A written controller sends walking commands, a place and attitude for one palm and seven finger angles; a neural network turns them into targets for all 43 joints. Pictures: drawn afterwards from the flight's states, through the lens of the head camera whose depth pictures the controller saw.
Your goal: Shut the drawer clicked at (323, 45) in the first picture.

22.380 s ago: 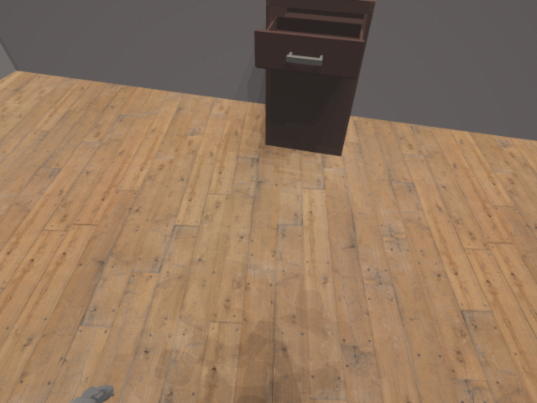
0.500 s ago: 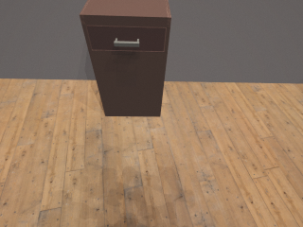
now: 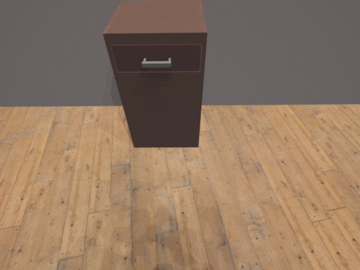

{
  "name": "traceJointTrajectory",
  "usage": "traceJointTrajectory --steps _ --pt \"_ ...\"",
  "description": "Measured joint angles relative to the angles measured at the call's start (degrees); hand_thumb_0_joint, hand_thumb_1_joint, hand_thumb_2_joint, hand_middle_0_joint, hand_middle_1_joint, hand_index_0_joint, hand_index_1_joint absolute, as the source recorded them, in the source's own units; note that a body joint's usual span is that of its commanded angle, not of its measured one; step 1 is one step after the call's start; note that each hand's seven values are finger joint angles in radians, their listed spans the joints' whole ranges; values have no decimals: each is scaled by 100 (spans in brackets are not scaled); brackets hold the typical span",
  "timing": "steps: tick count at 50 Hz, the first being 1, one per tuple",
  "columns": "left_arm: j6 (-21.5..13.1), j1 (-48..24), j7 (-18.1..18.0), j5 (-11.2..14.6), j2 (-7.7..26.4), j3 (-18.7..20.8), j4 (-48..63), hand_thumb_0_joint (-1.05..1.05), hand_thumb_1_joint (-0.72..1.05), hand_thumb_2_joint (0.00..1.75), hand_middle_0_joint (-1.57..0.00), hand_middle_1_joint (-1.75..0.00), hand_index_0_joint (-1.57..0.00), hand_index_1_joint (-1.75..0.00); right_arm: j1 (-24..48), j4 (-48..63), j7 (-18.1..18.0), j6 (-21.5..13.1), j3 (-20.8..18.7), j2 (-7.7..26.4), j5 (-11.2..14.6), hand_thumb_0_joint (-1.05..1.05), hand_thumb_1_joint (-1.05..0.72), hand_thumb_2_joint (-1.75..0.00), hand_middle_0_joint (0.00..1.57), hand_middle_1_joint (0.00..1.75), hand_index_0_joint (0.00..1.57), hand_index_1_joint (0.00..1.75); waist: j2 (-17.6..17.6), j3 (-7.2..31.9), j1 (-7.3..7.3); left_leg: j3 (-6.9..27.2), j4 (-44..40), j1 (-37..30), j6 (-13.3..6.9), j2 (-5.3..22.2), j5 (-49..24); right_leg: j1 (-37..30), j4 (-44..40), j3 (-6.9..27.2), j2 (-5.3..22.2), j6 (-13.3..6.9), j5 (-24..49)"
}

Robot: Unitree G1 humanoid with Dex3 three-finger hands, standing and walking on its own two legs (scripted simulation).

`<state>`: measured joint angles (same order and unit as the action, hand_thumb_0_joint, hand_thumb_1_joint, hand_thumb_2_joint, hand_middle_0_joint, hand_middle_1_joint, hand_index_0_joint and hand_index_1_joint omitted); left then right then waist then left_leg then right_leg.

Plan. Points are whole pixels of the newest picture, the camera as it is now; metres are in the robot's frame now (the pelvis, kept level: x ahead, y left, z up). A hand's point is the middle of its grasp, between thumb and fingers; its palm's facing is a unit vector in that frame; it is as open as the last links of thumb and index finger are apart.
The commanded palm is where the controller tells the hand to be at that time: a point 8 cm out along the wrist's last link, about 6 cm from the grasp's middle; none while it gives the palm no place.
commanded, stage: let the arm hang, fingers relaxed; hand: left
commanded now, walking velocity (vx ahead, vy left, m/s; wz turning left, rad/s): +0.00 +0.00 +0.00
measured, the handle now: (157, 62) +1.01 +0.17 -0.07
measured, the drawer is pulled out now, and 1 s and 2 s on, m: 0.00 0.00 0.00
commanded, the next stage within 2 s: look to check the result in 0.30 s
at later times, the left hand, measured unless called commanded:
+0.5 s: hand out of the picture +0.07 +0.20 -0.16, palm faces -0.01 -0.96 -0.27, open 7.4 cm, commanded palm none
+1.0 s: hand out of the picture +0.11 +0.21 -0.15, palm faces -0.01 -0.95 -0.32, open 7.4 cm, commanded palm none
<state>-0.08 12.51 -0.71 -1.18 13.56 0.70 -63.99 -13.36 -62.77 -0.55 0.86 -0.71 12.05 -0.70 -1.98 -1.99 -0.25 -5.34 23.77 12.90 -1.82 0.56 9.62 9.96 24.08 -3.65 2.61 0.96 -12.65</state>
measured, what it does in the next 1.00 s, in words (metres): stands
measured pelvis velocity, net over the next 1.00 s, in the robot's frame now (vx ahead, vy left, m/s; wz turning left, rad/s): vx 0.04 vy -0.03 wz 0.00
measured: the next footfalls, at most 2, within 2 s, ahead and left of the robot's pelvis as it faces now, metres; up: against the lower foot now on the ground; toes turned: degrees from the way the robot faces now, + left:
none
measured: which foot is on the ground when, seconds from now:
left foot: down 0.00-1.00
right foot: down 0.00-1.00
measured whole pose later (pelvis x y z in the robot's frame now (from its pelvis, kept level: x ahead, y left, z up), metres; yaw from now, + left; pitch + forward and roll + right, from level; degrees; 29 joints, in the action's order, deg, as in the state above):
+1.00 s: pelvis +0.04 -0.03 +0.01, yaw +0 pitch -1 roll +0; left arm -1.3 6.4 -0.1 -1.1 16.8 1.1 -65.0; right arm -6.5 -63.8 -0.7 0.1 -0.7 17.5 -0.6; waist -1.2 -2.6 -0.4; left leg -4.5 18.3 7.7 0.6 1.9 9.8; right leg 4.4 18.1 -4.5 0.8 -0.7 -12.9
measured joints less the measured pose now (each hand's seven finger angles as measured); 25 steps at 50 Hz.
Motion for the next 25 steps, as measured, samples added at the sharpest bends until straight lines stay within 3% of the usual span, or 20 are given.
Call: traceJointTrajectory --steps 13,25 --pt "-78 -373 35 2 -106 -14 4 1 90 89 -20 -31 -20 -30 203 -112 -12 -52 -17 77 -7 0 -91 -90 20 30 20 30 122 -64 -58 24 -166 -123 70 43 -6 -137 -192 -24 -58 -43 7" --pt "-80 -371 29 13 53 31 -128 1 90 89 -20 -30 -20 -30 337 -173 -37 -55 -22 211 5 0 -91 -90 20 30 20 30 112 -140 -39 61 -294 -273 132 80 16 -322 -378 -62 -109 -85 1"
